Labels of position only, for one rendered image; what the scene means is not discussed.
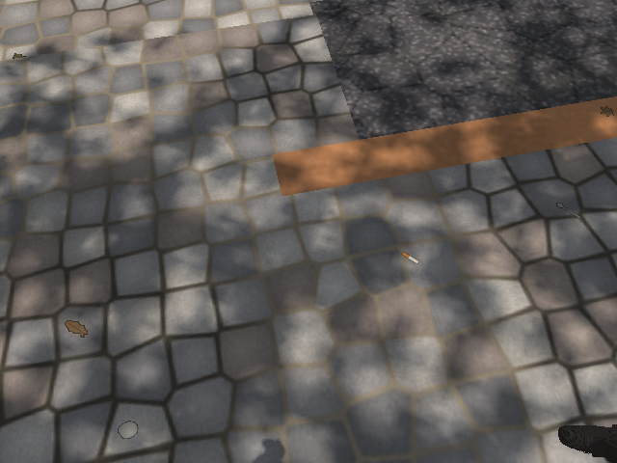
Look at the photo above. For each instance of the robot right hand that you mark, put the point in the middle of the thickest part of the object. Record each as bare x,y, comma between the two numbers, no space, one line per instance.
599,440

